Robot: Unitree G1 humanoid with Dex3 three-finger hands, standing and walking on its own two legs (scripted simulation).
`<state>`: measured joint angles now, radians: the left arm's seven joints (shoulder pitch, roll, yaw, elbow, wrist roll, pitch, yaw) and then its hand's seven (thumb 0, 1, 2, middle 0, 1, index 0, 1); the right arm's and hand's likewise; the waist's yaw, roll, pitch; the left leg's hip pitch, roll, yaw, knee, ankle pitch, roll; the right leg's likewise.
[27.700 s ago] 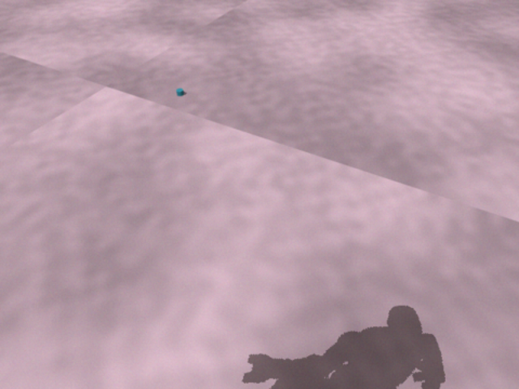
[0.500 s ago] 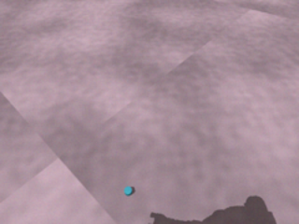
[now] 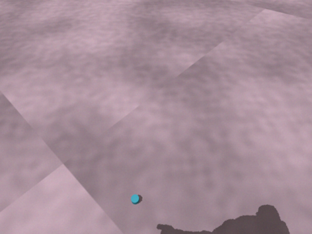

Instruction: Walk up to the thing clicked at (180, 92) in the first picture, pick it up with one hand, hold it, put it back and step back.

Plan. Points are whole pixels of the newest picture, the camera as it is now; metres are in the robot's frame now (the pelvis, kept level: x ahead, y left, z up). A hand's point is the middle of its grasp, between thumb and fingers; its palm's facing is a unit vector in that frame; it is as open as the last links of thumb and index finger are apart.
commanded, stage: stand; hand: left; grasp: from above
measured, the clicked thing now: (135, 199) +0.43 +0.17 -0.77
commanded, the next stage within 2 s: rise first in 0.58 s
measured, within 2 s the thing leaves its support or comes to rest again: neither
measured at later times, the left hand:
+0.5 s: hand out of the picture +0.07 +0.25 -0.16, palm faces -0.02 -0.94 -0.35, open 7.4 cm
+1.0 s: hand out of the picture +0.13 +0.25 -0.17, palm faces -0.06 -0.93 -0.37, open 10.3 cm
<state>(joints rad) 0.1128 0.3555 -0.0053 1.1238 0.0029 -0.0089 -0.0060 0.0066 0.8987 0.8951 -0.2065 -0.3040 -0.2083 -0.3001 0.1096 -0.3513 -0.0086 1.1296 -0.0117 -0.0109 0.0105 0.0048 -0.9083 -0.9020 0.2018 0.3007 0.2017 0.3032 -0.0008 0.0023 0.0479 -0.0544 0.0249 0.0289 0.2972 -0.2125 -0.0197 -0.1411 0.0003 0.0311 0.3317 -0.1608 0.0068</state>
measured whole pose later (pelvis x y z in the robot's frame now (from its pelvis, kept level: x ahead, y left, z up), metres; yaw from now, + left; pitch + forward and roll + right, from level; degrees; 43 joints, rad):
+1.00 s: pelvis -0.02 +0.00 -0.03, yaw +2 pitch +8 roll +0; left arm 0.01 0.32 0.11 0.93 0.16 0.04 -0.02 0.01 0.20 0.88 -0.22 -0.79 -0.22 -0.78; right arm 0.25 -0.24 -0.03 0.74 0.02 -0.07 -0.01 0.01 -0.88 -0.90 0.20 0.30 0.20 0.30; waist -0.03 0.00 -0.02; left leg -0.46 0.02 0.00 0.67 -0.35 -0.01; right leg -0.51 -0.01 0.00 0.65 -0.28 0.01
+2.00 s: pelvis -0.11 +0.00 -0.35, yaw +3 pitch +34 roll -2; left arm -0.71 0.47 0.00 1.18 1.03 -0.13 0.32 0.00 -0.32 0.84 -0.25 -0.92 -0.28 -0.89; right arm 0.14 -0.27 -0.05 0.75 -0.06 -0.10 0.07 0.01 -0.92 -0.91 0.20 0.30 0.20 0.30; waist -0.13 0.02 -0.15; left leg -1.99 -0.03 -0.06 2.08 -0.70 -0.03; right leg -2.02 -0.04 -0.01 2.01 -0.59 0.01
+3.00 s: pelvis -0.10 +0.01 -0.43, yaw +0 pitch +37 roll -6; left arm -1.03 0.60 0.03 1.52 1.25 -0.14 0.48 0.00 -0.40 0.90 -0.20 -0.91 -0.21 -0.89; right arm 0.17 -0.28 0.03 0.76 -0.17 -0.09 0.16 0.00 -0.91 -0.91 0.20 0.30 0.20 0.30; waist -0.28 0.01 -0.06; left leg -2.26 -0.04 -0.10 2.36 -0.75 -0.02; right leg -2.28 -0.04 -0.03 2.24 -0.62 0.03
